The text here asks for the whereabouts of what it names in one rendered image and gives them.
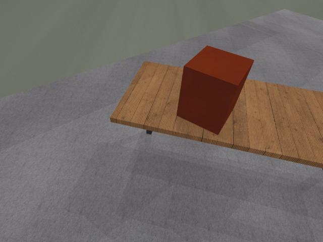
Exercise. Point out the carton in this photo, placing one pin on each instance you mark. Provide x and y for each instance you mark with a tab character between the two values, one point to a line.
211	84

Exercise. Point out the table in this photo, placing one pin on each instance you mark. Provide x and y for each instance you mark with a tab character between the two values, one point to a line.
268	119

